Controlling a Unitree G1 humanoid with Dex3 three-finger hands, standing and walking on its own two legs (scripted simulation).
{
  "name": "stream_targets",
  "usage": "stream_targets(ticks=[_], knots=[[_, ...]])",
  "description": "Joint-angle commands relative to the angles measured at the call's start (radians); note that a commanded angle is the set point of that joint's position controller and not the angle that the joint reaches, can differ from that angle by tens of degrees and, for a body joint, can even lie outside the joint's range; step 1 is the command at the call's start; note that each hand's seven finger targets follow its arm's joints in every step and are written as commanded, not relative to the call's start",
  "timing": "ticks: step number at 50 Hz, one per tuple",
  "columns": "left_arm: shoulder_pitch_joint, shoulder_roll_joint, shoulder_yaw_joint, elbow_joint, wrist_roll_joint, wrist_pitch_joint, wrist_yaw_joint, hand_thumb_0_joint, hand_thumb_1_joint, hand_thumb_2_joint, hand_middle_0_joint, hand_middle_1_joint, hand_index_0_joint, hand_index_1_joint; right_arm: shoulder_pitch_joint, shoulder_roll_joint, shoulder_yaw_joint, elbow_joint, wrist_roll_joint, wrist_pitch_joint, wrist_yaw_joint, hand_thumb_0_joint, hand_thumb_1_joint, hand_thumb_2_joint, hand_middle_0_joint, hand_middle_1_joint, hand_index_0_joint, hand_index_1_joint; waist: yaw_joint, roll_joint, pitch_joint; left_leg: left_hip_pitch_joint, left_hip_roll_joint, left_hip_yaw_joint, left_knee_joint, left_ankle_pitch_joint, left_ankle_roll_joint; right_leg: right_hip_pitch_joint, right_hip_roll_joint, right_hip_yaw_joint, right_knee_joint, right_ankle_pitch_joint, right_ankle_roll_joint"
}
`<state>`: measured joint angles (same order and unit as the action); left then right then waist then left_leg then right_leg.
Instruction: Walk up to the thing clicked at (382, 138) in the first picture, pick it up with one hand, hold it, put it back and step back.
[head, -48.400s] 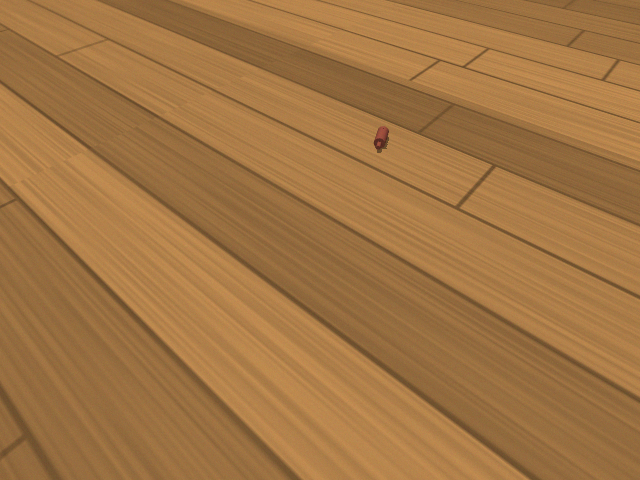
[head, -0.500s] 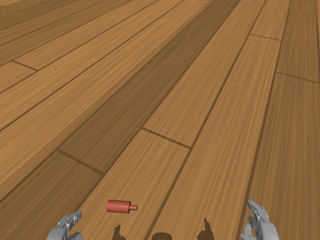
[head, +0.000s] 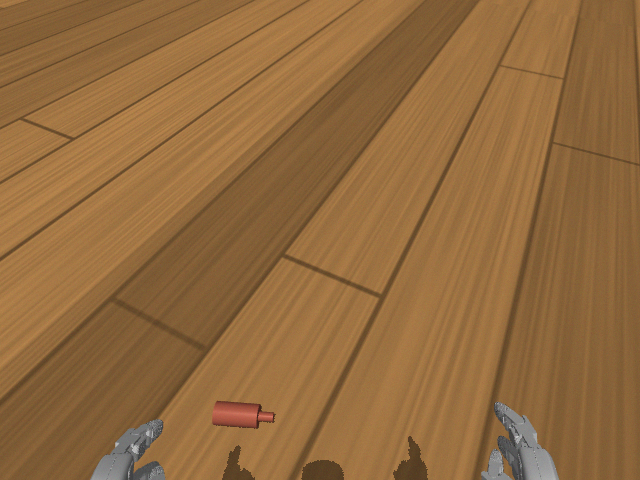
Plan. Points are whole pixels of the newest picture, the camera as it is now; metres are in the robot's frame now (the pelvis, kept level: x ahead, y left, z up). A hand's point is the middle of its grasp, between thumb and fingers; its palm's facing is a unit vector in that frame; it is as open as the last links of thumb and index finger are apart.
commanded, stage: home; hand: left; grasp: from above
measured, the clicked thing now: (244, 414) +0.46 +0.20 -0.68
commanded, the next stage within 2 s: stand in 0.48 s
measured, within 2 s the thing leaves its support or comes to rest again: neither
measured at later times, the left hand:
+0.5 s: hand out of the picture +0.15 +0.18 -0.04, palm faces +0.04 -0.98 -0.21, open 7.4 cm
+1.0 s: hand out of the picture +0.05 +0.25 -0.11, palm faces +0.05 -0.94 -0.34, open 7.3 cm
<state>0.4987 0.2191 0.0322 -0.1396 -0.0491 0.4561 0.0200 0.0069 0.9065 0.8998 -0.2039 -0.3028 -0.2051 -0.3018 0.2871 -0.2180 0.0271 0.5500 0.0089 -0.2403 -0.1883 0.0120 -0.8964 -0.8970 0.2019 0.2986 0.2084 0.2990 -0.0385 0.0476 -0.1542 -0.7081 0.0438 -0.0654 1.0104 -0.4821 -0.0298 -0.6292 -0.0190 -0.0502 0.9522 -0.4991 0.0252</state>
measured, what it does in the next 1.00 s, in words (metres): stands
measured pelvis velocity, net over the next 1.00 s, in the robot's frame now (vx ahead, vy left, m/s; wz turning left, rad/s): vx -0.01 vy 0.01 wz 0.02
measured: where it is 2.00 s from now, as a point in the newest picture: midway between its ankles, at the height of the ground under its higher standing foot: outside the picture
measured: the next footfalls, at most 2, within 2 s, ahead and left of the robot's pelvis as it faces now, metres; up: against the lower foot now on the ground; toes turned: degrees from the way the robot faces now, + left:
none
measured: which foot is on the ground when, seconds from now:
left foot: down 0.00-1.00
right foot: down 0.00-1.00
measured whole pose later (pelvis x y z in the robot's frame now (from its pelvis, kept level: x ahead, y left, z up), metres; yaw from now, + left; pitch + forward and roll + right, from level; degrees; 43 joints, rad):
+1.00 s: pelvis -0.01 +0.01 +0.04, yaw +1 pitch -1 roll -1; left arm 0.24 0.29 0.05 0.90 0.04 0.03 0.03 0.00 0.91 0.90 -0.20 -0.30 -0.21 -0.30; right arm 0.20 -0.30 -0.05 0.96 -0.04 -0.01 -0.01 0.01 -0.90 -0.90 0.20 0.30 0.21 0.30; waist 0.02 0.01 0.06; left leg -0.32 0.00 -0.04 0.65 -0.31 -0.01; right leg -0.26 -0.06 -0.04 0.63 -0.35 0.04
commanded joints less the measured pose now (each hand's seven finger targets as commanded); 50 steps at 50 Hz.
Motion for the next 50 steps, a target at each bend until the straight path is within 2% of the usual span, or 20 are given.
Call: stream_targets(ticks=[1,3,8,10,12,16,18,20,25,28,29,30,31,32,33,35,38,41,45,50], knots=[[-0.029,0.132,0.075,-0.220,0.007,-0.048,0.011,0.000,0.900,0.899,-0.200,-0.298,-0.200,-0.299,-0.063,-0.122,-0.056,-0.164,-0.005,-0.051,-0.012,0.000,-0.900,-0.900,0.200,0.300,0.200,0.300,0.001,0.007,-0.114,0.141,-0.036,0.031,-0.142,0.273,0.034,0.032,0.039,-0.021,-0.147,0.270,-0.016],[0.012,0.085,0.042,-0.143,0.004,-0.037,0.005,0.000,0.900,0.899,-0.200,-0.298,-0.200,-0.299,-0.066,-0.119,-0.051,-0.168,-0.004,-0.049,-0.009,0.000,-0.900,-0.900,0.200,0.300,0.200,0.300,-0.005,-0.025,-0.078,0.121,-0.036,0.030,-0.145,0.242,0.038,0.020,0.039,-0.021,-0.156,0.246,-0.015],[-0.038,0.137,0.076,-0.233,0.008,-0.048,0.011,0.000,0.900,0.899,-0.200,-0.298,-0.200,-0.298,-0.062,-0.121,-0.057,-0.167,-0.004,-0.046,-0.010,0.000,-0.899,-0.900,0.200,0.300,0.200,0.300,0.004,0.011,-0.106,0.139,-0.035,0.033,-0.142,0.264,0.034,0.029,0.039,-0.020,-0.148,0.261,-0.017],[0.015,0.079,0.034,-0.148,0.002,-0.037,0.005,0.000,0.900,0.899,-0.200,-0.299,-0.200,-0.299,-0.067,-0.118,-0.051,-0.169,-0.004,-0.047,-0.009,0.000,-0.900,-0.900,0.200,0.300,0.200,0.300,-0.011,-0.020,-0.085,0.131,-0.033,0.026,-0.142,0.265,0.037,0.026,0.040,-0.024,-0.148,0.267,-0.016],[-0.023,0.118,0.069,-0.205,-0.001,-0.043,0.008,0.000,0.900,0.899,-0.200,-0.299,-0.200,-0.299,-0.067,-0.123,-0.054,-0.170,-0.002,-0.045,-0.009,0.000,-0.900,-0.900,0.200,0.300,0.200,0.300,0.000,0.014,-0.105,0.138,-0.034,0.028,-0.147,0.254,0.035,0.031,0.040,-0.021,-0.148,0.255,-0.016],[0.006,0.088,0.041,-0.154,0.002,-0.037,0.006,0.000,0.900,0.899,-0.200,-0.298,-0.200,-0.299,-0.069,-0.118,-0.051,-0.178,-0.004,-0.042,-0.009,0.000,-0.900,-0.900,0.200,0.300,0.200,0.300,-0.013,-0.020,-0.083,0.121,-0.037,0.032,-0.142,0.226,0.039,0.017,0.040,-0.021,-0.160,0.233,-0.013],[-0.039,0.136,0.079,-0.236,-0.001,-0.044,0.011,0.000,0.900,0.899,-0.200,-0.298,-0.200,-0.299,-0.071,-0.122,-0.054,-0.179,-0.001,-0.042,-0.009,0.000,-0.900,-0.900,0.200,0.300,0.200,0.300,0.003,0.001,-0.090,0.122,-0.038,0.036,-0.148,0.207,0.038,0.022,0.037,-0.019,-0.162,0.214,-0.016],[0.001,0.091,0.041,-0.166,0.002,-0.035,0.004,0.000,0.900,0.899,-0.200,-0.299,-0.200,-0.299,-0.072,-0.122,-0.052,-0.181,-0.001,-0.042,-0.006,0.000,-0.900,-0.900,0.200,0.300,0.200,0.300,-0.007,-0.012,-0.082,0.114,-0.037,0.029,-0.155,0.193,0.038,0.012,0.040,-0.022,-0.159,0.199,-0.018],[-0.052,0.133,0.071,-0.228,0.003,-0.042,0.010,0.000,0.900,0.899,-0.200,-0.298,-0.200,-0.298,-0.070,-0.124,-0.053,-0.177,0.001,-0.040,-0.008,0.000,-0.900,-0.900,0.200,0.300,0.200,0.300,-0.004,0.010,-0.076,0.121,-0.034,0.031,-0.156,0.194,0.037,0.005,0.039,-0.021,-0.156,0.195,-0.021],[-0.023,0.116,0.064,-0.217,-0.003,-0.038,0.011,0.000,0.900,0.899,-0.200,-0.298,-0.200,-0.298,-0.067,-0.119,-0.051,-0.181,-0.001,-0.042,-0.009,0.000,-0.899,-0.900,0.200,0.300,0.200,0.300,0.002,0.003,-0.099,0.117,-0.037,0.032,-0.149,0.199,0.039,0.020,0.038,-0.023,-0.159,0.203,-0.019],[-0.313,0.205,0.060,0.134,0.116,-0.257,0.050,0.000,0.900,0.900,-0.200,-0.299,-0.200,-0.299,-0.129,-0.230,-0.089,0.068,-0.119,0.065,0.051,0.000,-0.900,-0.900,0.200,0.299,0.200,0.299,0.073,-0.082,0.153,0.096,-0.020,0.003,-0.227,0.320,0.083,0.210,-0.048,0.049,-0.217,0.164,-0.050],[-0.230,0.226,0.080,0.333,0.125,-0.326,0.041,0.000,0.900,0.900,-0.200,-0.300,-0.200,-0.301,-0.134,-0.245,-0.105,0.084,-0.124,0.104,0.083,0.000,-0.900,-0.900,0.200,0.300,0.200,0.300,0.066,-0.153,0.070,0.162,-0.028,0.034,-0.212,0.308,0.096,0.226,-0.070,0.134,-0.261,0.145,-0.090],[-0.215,0.236,0.074,0.372,0.116,-0.358,0.033,0.000,0.900,0.900,-0.200,-0.300,-0.200,-0.301,-0.137,-0.243,-0.109,0.054,-0.128,0.124,0.100,0.000,-0.900,-0.900,0.200,0.300,0.200,0.300,0.050,-0.137,0.082,0.183,-0.033,0.016,-0.228,0.266,0.098,0.170,-0.067,0.165,-0.288,0.122,-0.110],[-0.210,0.243,0.062,0.418,0.120,-0.381,0.030,0.000,0.900,0.900,-0.200,-0.300,-0.200,-0.301,-0.144,-0.245,-0.112,0.067,-0.113,0.132,0.120,0.000,-0.900,-0.900,0.200,0.300,0.200,0.300,0.061,-0.085,0.057,0.234,-0.030,-0.002,-0.235,0.286,0.098,0.220,-0.072,0.156,-0.265,0.171,-0.103],[-0.239,0.236,0.057,0.456,0.125,-0.398,0.025,0.000,0.900,0.900,-0.200,-0.300,-0.200,-0.301,-0.119,-0.228,-0.108,0.107,-0.090,0.136,0.141,0.000,-0.900,-0.900,0.200,0.300,0.200,0.300,0.057,-0.065,0.023,0.269,-0.028,0.006,-0.250,0.304,0.092,0.262,-0.084,0.149,-0.249,0.228,-0.095],[-0.279,0.227,0.065,0.543,0.106,-0.403,0.020,0.000,0.900,0.900,-0.200,-0.300,-0.200,-0.301,-0.122,-0.220,-0.109,0.138,-0.063,0.143,0.168,0.000,-0.900,-0.900,0.200,0.300,0.200,0.300,0.063,-0.087,0.039,0.307,-0.030,0.008,-0.286,0.278,0.089,0.249,-0.079,0.129,-0.277,0.204,-0.074],[-0.294,0.203,0.058,0.672,0.100,-0.422,0.022,0.000,0.900,0.900,-0.200,-0.300,-0.200,-0.301,-0.154,-0.229,-0.119,0.191,-0.061,0.159,0.181,0.000,-0.900,-0.900,0.200,0.300,0.200,0.300,0.080,-0.030,0.070,0.336,0.006,-0.060,-0.387,0.224,0.098,0.257,-0.050,0.073,-0.292,0.153,-0.048],[-0.314,0.199,0.061,0.776,0.101,-0.445,0.019,0.000,0.900,0.900,-0.200,-0.300,-0.200,-0.301,-0.155,-0.238,-0.119,0.231,-0.066,0.176,0.177,0.000,-0.900,-0.900,0.200,0.300,0.200,0.300,0.071,0.005,0.109,0.327,0.023,-0.091,-0.474,0.151,0.100,0.313,-0.043,0.059,-0.327,0.181,-0.038],[-0.303,0.215,0.064,0.897,0.095,-0.465,0.022,0.000,0.900,0.900,-0.200,-0.300,-0.200,-0.301,-0.145,-0.237,-0.116,0.290,-0.057,0.189,0.168,0.000,-0.900,-0.900,0.200,0.300,0.200,0.300,0.066,-0.006,0.100,0.408,0.025,-0.081,-0.486,0.315,0.090,0.379,-0.062,0.068,-0.397,0.291,-0.040],[-0.306,0.238,0.058,1.012,0.085,-0.469,0.028,0.000,0.900,0.900,-0.200,-0.300,-0.200,-0.301,-0.130,-0.243,-0.112,0.362,-0.046,0.205,0.158,0.000,-0.900,-0.900,0.200,0.300,0.200,0.300,0.050,-0.037,0.116,0.483,0.023,-0.054,-0.521,0.398,0.076,0.431,-0.085,0.081,-0.486,0.364,-0.042]])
